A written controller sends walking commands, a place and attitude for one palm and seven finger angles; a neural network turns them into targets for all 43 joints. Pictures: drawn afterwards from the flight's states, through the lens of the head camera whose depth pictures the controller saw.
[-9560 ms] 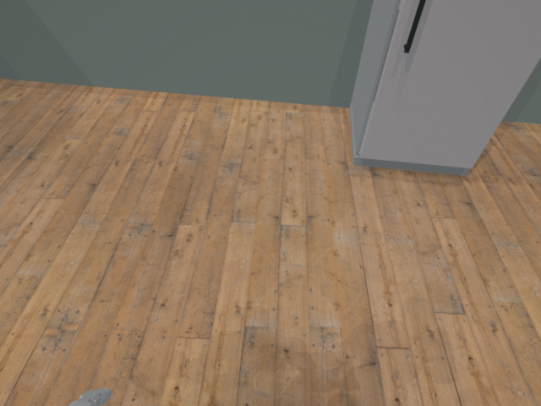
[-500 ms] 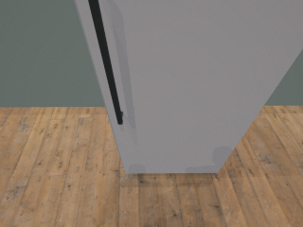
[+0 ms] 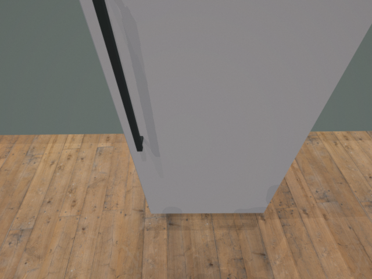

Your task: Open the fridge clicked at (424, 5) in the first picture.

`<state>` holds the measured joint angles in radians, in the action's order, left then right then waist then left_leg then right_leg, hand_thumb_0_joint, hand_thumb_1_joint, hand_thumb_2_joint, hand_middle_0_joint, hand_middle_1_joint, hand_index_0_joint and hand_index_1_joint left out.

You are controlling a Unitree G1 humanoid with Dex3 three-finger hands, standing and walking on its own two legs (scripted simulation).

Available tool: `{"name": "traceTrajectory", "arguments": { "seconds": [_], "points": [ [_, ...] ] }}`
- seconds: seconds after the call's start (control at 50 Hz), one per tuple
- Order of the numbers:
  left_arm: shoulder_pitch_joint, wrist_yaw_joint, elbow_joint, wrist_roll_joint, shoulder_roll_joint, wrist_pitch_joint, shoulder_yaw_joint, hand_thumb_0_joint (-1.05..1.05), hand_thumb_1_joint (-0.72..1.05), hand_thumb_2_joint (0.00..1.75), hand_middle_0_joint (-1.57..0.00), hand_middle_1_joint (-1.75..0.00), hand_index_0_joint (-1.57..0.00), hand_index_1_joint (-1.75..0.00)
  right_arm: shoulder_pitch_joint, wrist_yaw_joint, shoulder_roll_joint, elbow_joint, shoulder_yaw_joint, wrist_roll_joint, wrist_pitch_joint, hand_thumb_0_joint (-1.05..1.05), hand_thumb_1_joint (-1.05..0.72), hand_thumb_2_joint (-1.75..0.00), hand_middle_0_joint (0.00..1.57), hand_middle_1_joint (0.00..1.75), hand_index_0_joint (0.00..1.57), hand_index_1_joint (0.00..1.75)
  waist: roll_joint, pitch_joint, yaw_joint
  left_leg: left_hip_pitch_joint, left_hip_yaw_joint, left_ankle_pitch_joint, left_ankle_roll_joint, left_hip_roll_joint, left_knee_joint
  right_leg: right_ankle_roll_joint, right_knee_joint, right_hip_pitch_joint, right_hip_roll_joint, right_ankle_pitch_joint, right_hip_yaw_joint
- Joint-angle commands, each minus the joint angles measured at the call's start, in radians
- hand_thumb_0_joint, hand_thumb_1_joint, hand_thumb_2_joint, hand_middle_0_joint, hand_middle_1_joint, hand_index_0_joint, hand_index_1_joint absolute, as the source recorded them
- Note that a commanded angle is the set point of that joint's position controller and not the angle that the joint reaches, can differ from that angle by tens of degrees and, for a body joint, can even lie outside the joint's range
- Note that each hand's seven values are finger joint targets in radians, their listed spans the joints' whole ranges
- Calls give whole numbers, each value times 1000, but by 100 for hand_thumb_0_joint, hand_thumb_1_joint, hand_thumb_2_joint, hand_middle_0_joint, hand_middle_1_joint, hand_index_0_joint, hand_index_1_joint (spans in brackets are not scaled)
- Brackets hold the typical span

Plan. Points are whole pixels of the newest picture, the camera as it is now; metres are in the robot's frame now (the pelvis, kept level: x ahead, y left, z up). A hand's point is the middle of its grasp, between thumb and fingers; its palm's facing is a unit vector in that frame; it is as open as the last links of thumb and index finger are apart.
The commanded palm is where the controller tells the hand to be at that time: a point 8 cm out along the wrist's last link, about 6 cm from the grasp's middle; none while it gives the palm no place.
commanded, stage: look again from close up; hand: left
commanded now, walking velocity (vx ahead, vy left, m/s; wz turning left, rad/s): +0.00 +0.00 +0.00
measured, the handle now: (124, 83) +0.51 +0.18 +0.16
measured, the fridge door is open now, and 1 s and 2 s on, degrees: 0 0 0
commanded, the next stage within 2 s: raise the hand to about handle height in 0.40 s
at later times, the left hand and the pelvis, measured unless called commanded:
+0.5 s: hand out of the picture +0.02 +0.18 -0.17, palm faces +0.03 -0.98 -0.22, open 7.4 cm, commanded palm +0.10 +0.23 -0.07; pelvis +0.01 +0.00 +0.00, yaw +0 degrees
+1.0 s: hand out of the picture +0.12 +0.23 -0.05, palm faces +0.24 -0.97 -0.04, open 9.0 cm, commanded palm +0.13 +0.26 -0.02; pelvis -0.02 +0.01 -0.07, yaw +3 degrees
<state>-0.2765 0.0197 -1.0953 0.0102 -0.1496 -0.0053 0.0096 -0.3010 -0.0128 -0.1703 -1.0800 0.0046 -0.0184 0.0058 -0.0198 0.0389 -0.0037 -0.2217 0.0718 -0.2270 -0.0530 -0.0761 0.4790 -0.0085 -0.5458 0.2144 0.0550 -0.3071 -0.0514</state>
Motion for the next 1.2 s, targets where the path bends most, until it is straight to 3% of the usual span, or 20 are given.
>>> {"name": "traceTrajectory", "arguments": {
  "seconds": [0.0, 0.46, 0.48, 0.5, 0.52, 0.54, 0.56, 0.58, 0.6, 0.66, 0.7, 0.72, 0.74, 0.82, 0.9, 0.98, 1.04, 1.1, 1.12, 1.18],
  "points": [
    [-37, 9, 39, 2, -148, -21, -29, 0, 90, 90, -20, -30, -20, -30, -38, -7, -78, 32, -19, 3, 17, 0, -90, -90, 20, 30, 20, 30, 42, 12, 3, 26, -24, 79, 52, -23, -60, 37, 162, 56, 64, 93, 84],
    [-12, 6, 31, 6, -164, -19, -40, 0, 90, 90, -20, -30, -20, -30, 9, -12, -112, 13, -27, 2, 22, 0, -90, -90, 20, 30, 20, 30, 20, 9, 13, 35, -40, 132, 54, -43, -91, 31, 156, 14, 55, 160, 61],
    [-136, 47, -10, 6, -154, -26, -35, 0, 90, 90, -20, -30, -20, -30, 124, -4, -131, 81, -39, 16, 16, 0, -90, -90, 20, 30, 20, 30, 93, 39, 59, -56, -5, 18, 20, -44, 142, 2, 205, 23, 136, 496, 174],
    [660, 41, 1569, -203, -367, -275, -154, 0, 88, 89, -20, -32, -20, -32, 80, -55, -256, 399, -43, 63, 180, 0, -90, -90, 20, 30, 20, 30, -107, -478, -86, 219, -14, 185, 82, 71, -25, 34, 77, -114, 27, 432, 60],
    [428, 96, 1420, -135, -445, -252, -256, 0, 85, 88, -20, -33, -20, -33, 165, -99, -146, 346, -11, 58, 251, 0, -90, -90, 20, 30, 20, 30, -217, -333, -4, 239, 35, 213, 80, 57, -27, 34, 48, -53, -20, 307, 44],
    [138, 115, 1242, -138, -227, -217, -132, 0, 83, 87, -21, -34, -21, -34, 122, -97, -179, 316, -37, 40, 285, 0, -90, -90, 20, 30, 20, 30, -193, -344, -4, 152, -3, 183, 61, 48, -35, 37, 20, -52, -28, 190, -42],
    [-174, 111, 989, -154, 6, -109, -11, 0, 81, 86, -21, -36, -21, -36, 139, -88, -132, 299, -37, 78, 290, 0, -90, -90, 20, 30, 20, 30, -74, -175, -11, 76, -6, 126, 65, 42, -19, 20, 48, 56, -35, 145, -49],
    [-13, 88, 1172, -192, -21, -130, -40, 0, 78, 85, -21, -37, -21, -37, 125, -82, -172, 370, -47, 78, 304, 0, -90, -90, 20, 30, 20, 30, -27, -96, -30, 22, -36, 70, 61, 49, -8, 5, 43, 102, -28, 111, -60],
    [7, 68, 1177, -184, -70, -188, -86, 0, 76, 84, -21, -39, -21, -39, 129, -83, -186, 393, -70, 62, 316, 0, -90, -90, 20, 30, 20, 30, 33, -68, -48, -22, -31, 22, 59, 56, 30, -1, 47, 177, -35, 42, -59],
    [-318, -53, 855, -204, 25, -365, -119, 0, 69, 81, -22, -43, -22, -43, 160, -45, -169, 458, -92, 35, 323, 0, -90, -90, 20, 30, 20, 30, 301, 41, 33, -286, -42, -64, 35, 72, 142, 0, -55, 335, -53, -110, -77],
    [-403, -181, 858, -236, 3, -516, -153, 0, 64, 79, -22, -47, -22, -47, 182, -10, -177, 504, -113, 22, 315, 0, -90, -90, 20, 30, 20, 30, 325, -9, 68, -381, -31, -70, 25, 76, 232, 9, -151, 360, -49, -91, -55],
    [-444, -256, 816, -243, -51, -563, -208, 0, 62, 78, -22, -48, -22, -48, 193, 12, -191, 541, -126, 25, 304, 0, -90, -90, 20, 30, 20, 30, 230, -27, 90, -377, -24, -33, 20, 85, 265, 26, -189, 332, -45, -19, -38],
    [-436, -313, 842, -255, -69, -588, -218, 0, 60, 77, -22, -50, -22, -50, 211, 23, -198, 586, -129, 27, 296, 0, -90, -90, 20, 30, 20, 30, 180, -76, 85, -387, -14, -17, 21, 95, 299, 33, -222, 311, -35, 36, -39],
    [-279, -343, 1054, -292, -167, -531, -314, 0, 50, 73, -23, -55, -23, -55, 216, 4, -186, 682, -123, 40, 264, 0, -90, -90, 20, 30, 20, 30, 25, -242, 100, -430, 10, -37, 46, 105, 372, 22, -296, 332, -27, 34, -3],
    [-38, -242, 1489, -287, -178, -656, -282, 0, 41, 69, -24, -62, -24, -62, 155, -13, -153, 685, -102, 20, 286, 0, -90, -90, 20, 30, 20, 30, -168, -417, 35, -334, -42, 27, 63, 72, 451, 27, -380, 433, -51, 64, -1],
    [59, -260, 1548, -255, -118, -733, -120, 0, 32, 65, -24, -68, -24, -68, 123, -38, -176, 628, -80, 18, 311, 0, -90, -90, 20, 30, 20, 30, -156, -336, -64, -387, -91, -82, 75, 47, 512, 30, -402, 604, -66, -68, -6],
    [58, -340, 1390, -260, -157, -618, -106, 0, 25, 62, -25, -72, -25, -72, 117, -59, -201, 619, -70, 40, 319, 0, -90, -90, 20, 30, 20, 30, -85, -254, -97, -455, -107, -212, 75, 45, 501, 21, -352, 608, -71, -164, 7],
    [-23, -390, 1233, -267, -240, -389, -218, 0, 18, 59, -25, -76, -25, -76, 138, -79, -212, 662, -64, 64, 281, 0, -90, -90, 20, 30, 20, 30, 22, -266, -35, -505, -95, -264, 73, 61, 436, 9, -277, 516, -58, -256, 25],
    [-83, -394, 1167, -275, -280, -309, -291, 0, 15, 58, -25, -78, -25, -78, 156, -83, -206, 676, -65, 70, 268, 0, -90, -90, 20, 30, 20, 30, 9, -280, 15, -491, -92, -244, 69, 67, 408, 14, -270, 470, -58, -248, 17],
    [-124, -349, 1290, -355, -277, -185, -388, 0, 8, 55, -26, -82, -26, -82, 192, -89, -174, 732, -56, 70, 237, 0, -90, -90, 20, 30, 20, 30, 24, -381, 74, -407, -72, -127, 64, 76, 362, 3, -257, 332, -45, -137, -12]
  ]
}}
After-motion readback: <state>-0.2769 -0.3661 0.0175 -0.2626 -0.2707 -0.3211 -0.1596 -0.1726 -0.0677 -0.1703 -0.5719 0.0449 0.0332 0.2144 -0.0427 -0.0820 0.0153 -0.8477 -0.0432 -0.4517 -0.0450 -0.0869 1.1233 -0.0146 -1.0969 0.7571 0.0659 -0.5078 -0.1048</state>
